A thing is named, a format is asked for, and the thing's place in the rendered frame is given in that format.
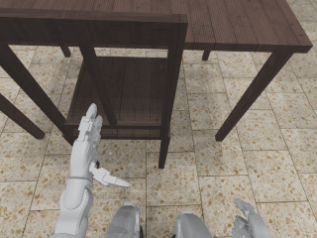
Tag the robot thigh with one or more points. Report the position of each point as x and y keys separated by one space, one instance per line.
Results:
x=126 y=222
x=189 y=225

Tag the robot right hand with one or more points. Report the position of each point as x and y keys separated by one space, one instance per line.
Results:
x=254 y=227

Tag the robot left thigh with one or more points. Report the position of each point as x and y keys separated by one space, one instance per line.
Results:
x=126 y=222

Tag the robot right thigh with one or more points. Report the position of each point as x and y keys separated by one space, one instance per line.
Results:
x=189 y=225

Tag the robot left hand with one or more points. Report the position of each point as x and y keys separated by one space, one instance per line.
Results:
x=84 y=151

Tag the table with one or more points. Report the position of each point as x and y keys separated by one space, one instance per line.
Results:
x=257 y=26

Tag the left robot forearm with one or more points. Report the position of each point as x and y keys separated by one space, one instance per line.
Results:
x=74 y=204

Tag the chair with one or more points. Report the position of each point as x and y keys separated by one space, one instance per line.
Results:
x=133 y=95

